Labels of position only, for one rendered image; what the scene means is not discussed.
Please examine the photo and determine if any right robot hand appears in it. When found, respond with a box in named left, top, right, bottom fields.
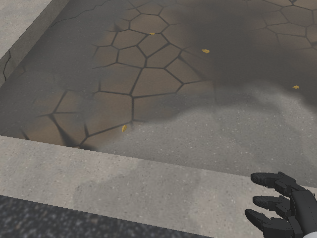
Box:
left=245, top=172, right=317, bottom=238

